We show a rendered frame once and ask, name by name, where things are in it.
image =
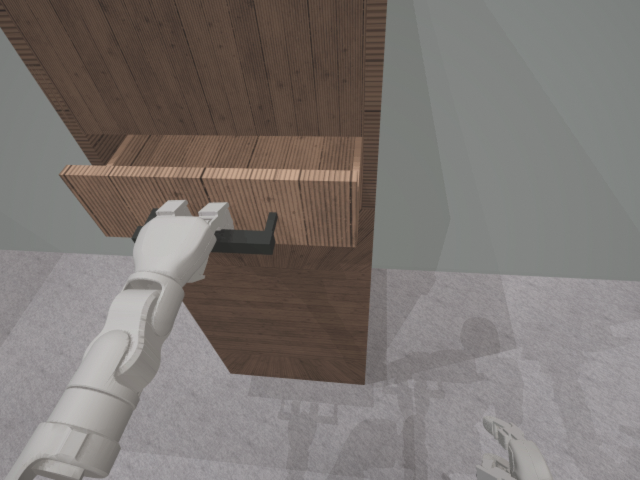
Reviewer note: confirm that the left robot forearm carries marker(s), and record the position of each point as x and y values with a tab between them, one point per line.
81	436

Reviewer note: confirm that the drawer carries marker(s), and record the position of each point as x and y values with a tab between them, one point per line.
312	182

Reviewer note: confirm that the cabinet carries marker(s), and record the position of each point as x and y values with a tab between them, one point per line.
112	68

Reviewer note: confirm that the handle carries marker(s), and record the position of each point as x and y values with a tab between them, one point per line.
238	241

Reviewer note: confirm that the left robot hand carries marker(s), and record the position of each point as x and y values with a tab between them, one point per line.
177	244

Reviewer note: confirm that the right robot hand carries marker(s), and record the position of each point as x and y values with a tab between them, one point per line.
525	459

